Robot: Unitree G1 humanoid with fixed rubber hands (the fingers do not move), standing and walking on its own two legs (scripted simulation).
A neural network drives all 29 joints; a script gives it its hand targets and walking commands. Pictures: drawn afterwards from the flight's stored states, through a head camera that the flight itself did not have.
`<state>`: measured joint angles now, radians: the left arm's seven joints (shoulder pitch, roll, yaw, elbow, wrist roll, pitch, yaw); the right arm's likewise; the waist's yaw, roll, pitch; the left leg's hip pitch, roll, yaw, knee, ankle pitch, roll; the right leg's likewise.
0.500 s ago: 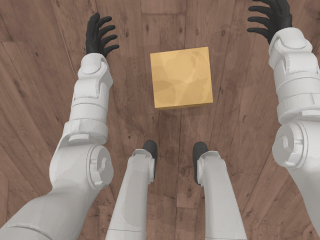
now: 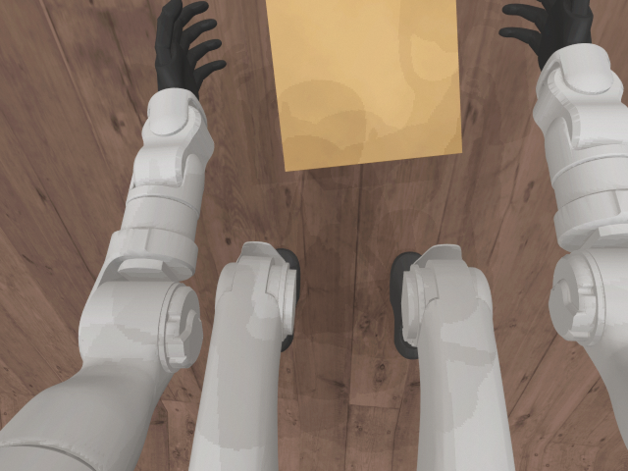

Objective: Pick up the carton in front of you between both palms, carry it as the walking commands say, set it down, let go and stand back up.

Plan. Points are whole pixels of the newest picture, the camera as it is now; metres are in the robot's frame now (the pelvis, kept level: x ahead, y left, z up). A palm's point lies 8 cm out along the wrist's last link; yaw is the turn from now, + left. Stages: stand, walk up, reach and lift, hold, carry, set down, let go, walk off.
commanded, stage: reach and lift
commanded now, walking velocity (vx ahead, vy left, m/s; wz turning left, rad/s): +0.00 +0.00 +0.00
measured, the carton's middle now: (361, 94) +0.50 -0.03 -0.33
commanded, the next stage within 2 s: none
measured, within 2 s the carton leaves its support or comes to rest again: leaves its support in 1.10 s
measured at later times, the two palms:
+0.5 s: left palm (218, 86) +0.51 +0.16 -0.26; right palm (497, 61) +0.52 -0.20 -0.27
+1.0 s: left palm (241, 81) +0.51 +0.13 -0.26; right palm (478, 62) +0.52 -0.17 -0.26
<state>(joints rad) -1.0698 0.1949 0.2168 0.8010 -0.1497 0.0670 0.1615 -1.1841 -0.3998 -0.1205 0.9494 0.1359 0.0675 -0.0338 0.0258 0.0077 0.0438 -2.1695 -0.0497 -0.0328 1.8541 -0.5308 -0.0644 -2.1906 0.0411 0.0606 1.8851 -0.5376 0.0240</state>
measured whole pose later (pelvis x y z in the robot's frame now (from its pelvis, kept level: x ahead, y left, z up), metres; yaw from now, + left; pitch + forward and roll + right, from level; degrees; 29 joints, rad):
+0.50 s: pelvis -0.02 +0.00 -0.09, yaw +0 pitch +37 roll +2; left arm -1.37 0.29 0.10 1.09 -0.27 0.01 0.16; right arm -1.45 -0.44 0.01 1.17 0.24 0.01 -0.07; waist 0.02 0.03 0.36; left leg -2.27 -0.06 -0.03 2.17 -0.56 -0.07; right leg -2.28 0.02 0.05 2.20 -0.57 0.02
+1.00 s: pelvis -0.02 +0.00 -0.08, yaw +0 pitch +38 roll +2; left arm -1.44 0.20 0.21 1.14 -0.16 0.02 0.21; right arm -1.53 -0.36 0.00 1.26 0.18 0.03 -0.09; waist 0.01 0.03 0.34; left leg -2.27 -0.07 -0.03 2.14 -0.54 -0.07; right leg -2.28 0.03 0.05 2.17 -0.55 0.03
